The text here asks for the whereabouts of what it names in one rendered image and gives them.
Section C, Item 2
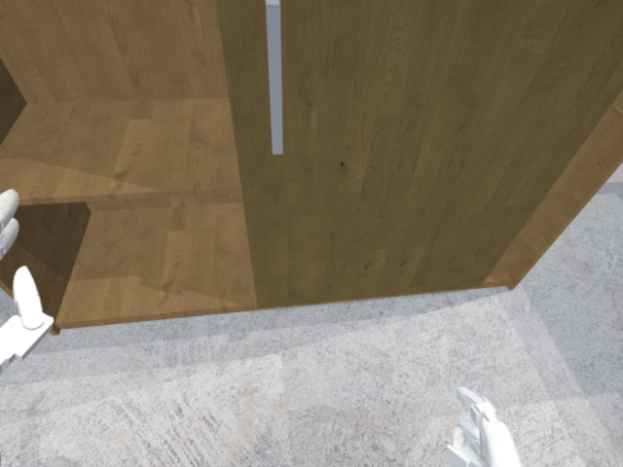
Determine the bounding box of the wardrobe door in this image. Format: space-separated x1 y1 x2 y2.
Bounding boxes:
488 90 623 276
216 0 623 308

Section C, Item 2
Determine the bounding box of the left robot hand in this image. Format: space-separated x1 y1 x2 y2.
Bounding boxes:
0 189 54 375

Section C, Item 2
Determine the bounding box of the right robot hand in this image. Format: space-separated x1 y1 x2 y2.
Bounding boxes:
447 386 522 467

